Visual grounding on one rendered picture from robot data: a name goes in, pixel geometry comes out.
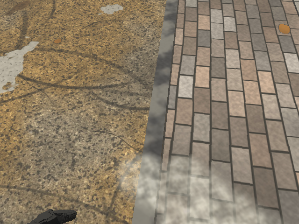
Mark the robot left hand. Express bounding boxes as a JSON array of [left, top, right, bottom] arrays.
[[27, 209, 77, 224]]

